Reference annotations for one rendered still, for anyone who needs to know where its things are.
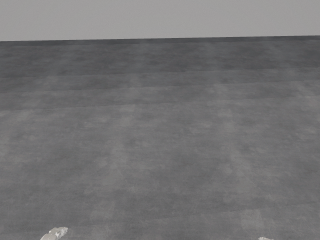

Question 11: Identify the left robot hand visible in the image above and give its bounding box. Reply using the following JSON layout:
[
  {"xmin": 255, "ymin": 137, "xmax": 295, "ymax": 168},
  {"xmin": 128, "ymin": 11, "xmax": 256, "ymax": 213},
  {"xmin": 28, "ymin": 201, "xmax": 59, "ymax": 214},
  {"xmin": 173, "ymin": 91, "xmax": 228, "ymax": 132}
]
[{"xmin": 40, "ymin": 227, "xmax": 68, "ymax": 240}]

